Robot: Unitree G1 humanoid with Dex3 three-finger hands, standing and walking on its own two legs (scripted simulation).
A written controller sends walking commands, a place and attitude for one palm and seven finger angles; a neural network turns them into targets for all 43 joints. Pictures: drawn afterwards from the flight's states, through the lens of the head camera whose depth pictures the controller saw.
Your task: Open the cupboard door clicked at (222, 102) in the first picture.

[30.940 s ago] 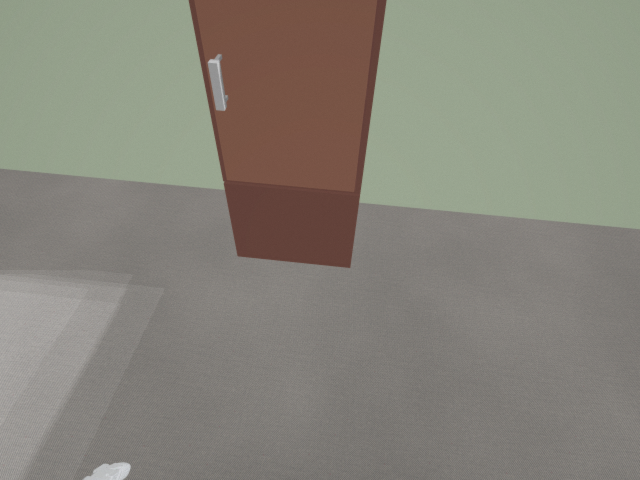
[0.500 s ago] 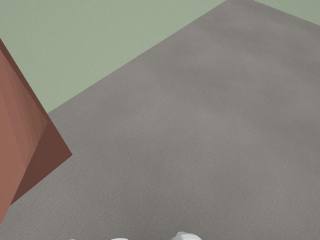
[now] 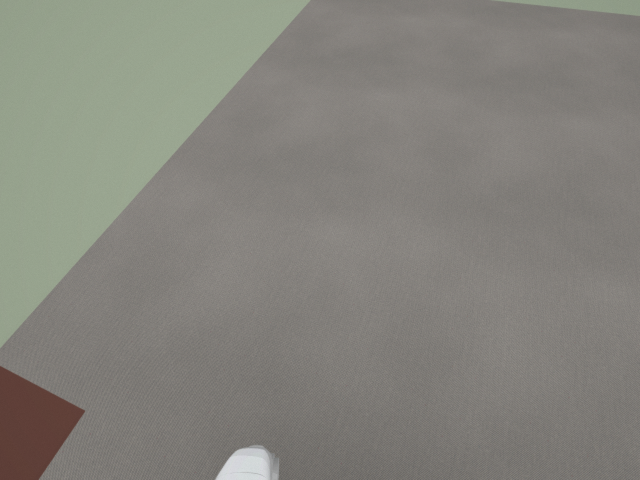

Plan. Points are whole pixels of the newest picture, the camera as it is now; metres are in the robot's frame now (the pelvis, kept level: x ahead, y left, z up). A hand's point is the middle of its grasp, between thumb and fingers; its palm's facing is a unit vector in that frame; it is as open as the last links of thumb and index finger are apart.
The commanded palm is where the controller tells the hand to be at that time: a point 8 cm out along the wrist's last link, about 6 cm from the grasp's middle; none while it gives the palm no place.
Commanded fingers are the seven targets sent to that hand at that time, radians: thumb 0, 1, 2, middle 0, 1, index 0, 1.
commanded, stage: walk to a spot facing it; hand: left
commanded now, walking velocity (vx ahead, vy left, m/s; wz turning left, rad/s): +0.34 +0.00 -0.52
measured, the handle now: out of the picture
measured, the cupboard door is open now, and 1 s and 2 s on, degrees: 37 37 37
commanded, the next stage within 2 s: turn to face it in 1.04 s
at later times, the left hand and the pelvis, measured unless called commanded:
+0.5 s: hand (204, 362) +0.31 +0.23 -0.18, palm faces -0.22 -0.96 -0.19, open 7.4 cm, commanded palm none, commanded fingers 0.00 0.90 0.90 -0.20 -0.30 -0.20 -0.30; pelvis +0.20 +0.04 +0.00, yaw -16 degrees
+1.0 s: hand (332, 252) +0.54 +0.02 -0.16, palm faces -0.47 -0.85 -0.25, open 7.1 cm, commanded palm none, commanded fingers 0.00 0.90 0.90 -0.20 -0.30 -0.20 -0.30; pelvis +0.37 -0.11 +0.00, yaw -30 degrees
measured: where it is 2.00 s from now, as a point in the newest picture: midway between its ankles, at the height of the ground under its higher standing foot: (421, 354)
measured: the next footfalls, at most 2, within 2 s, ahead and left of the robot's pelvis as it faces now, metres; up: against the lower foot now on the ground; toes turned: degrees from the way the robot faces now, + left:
left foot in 0.28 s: +0.25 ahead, +0.14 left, +0.00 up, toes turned -5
right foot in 0.78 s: +0.40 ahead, -0.16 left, +0.00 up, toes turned -33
